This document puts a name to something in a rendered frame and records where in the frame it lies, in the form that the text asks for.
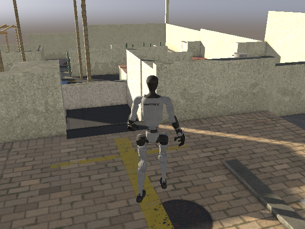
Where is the robot left forearm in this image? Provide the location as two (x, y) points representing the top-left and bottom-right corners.
(127, 114), (134, 127)

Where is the robot left hand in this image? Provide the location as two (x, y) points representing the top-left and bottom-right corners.
(127, 124), (139, 131)

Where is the robot right forearm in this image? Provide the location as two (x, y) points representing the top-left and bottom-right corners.
(172, 116), (183, 136)

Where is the robot torso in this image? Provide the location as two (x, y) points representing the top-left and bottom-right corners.
(141, 94), (163, 143)

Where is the left robot upper arm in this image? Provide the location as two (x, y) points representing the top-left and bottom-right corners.
(129, 96), (142, 121)

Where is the right robot foot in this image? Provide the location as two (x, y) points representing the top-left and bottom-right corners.
(160, 178), (167, 189)

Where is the right robot upper arm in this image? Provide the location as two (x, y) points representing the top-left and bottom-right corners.
(162, 96), (176, 123)

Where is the robot right hand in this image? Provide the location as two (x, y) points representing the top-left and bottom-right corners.
(174, 134), (185, 146)

